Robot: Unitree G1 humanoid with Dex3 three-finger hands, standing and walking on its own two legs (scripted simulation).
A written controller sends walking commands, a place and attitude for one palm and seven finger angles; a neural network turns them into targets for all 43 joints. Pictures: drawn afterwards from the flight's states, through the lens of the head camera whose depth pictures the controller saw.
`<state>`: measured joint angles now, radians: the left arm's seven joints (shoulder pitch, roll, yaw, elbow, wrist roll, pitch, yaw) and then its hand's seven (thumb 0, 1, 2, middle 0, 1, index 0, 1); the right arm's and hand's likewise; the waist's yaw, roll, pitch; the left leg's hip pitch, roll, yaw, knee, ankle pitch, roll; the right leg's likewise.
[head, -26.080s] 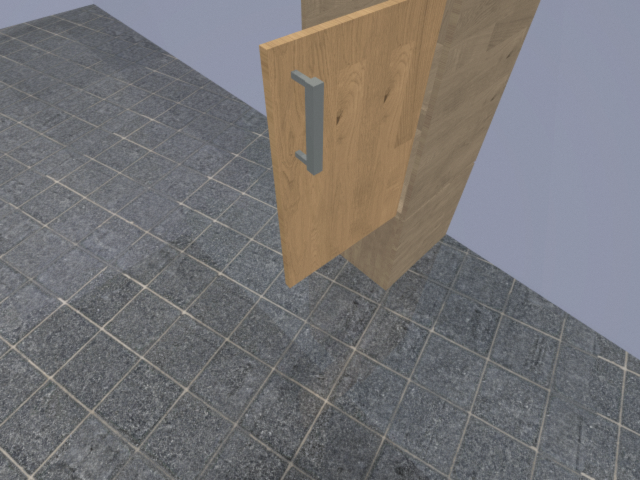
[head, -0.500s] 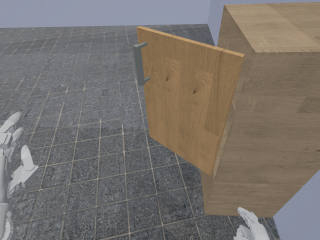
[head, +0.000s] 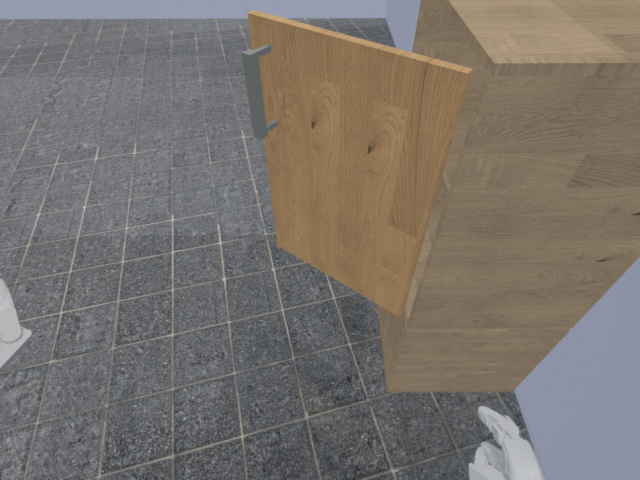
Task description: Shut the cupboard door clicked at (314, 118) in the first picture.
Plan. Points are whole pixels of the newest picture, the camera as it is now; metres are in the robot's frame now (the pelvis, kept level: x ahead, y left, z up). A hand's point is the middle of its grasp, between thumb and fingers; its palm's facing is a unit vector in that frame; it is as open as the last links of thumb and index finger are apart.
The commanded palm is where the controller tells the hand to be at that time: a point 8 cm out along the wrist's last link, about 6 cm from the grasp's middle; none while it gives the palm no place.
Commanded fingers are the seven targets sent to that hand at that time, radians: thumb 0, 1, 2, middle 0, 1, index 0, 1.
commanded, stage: step back with the hand held close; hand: left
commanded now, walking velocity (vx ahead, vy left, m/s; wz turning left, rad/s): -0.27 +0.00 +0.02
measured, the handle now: (262, 93) +0.72 +0.15 +0.14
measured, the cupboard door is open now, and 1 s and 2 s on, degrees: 53 53 53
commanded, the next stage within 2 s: stop stepping back and stand still in 0.52 s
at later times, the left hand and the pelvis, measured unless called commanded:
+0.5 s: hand out of the picture +0.08 +0.29 +0.17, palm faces +0.50 -0.75 -0.43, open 7.4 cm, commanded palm +0.00 +0.31 +0.19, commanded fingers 0.00 0.90 0.90 -0.20 -0.30 -0.20 -0.30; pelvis -0.13 +0.01 +0.00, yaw +0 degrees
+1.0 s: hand out of the picture -0.07 +0.29 +0.17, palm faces +0.44 -0.81 -0.40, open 7.4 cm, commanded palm -0.14 +0.33 +0.19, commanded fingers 0.00 0.90 0.90 -0.20 -0.30 -0.20 -0.30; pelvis -0.26 +0.03 +0.01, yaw +2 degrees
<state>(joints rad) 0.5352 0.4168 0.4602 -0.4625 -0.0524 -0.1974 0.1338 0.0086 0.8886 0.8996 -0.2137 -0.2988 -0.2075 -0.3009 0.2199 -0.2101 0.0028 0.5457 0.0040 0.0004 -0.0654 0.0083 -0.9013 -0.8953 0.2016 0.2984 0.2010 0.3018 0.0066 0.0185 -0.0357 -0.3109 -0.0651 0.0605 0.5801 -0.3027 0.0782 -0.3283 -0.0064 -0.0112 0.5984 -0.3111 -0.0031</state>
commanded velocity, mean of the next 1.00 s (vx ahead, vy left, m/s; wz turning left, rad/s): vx -0.10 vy -0.03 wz -0.01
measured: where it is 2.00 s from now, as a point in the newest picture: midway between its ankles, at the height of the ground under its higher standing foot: outside the picture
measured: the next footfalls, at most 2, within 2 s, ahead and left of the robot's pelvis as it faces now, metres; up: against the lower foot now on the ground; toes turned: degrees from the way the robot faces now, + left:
right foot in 0.40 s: -0.09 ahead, -0.12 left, +0.00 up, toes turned +2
left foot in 0.74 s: -0.08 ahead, +0.12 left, +0.00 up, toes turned -1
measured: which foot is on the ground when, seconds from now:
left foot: down 0.00-0.60, up 0.62-0.72, down 0.74-1.00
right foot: down 0.00-0.26, up 0.28-0.38, down 0.40-0.74, up 0.76-0.98, down 1.00-1.00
